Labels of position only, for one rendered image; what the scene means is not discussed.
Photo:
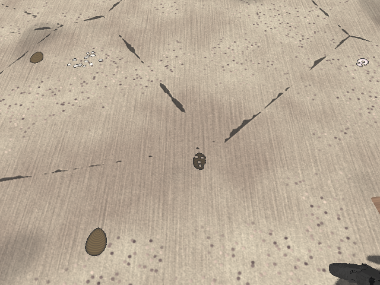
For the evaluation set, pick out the robot right hand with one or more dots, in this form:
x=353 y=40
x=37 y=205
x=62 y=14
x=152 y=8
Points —
x=361 y=274

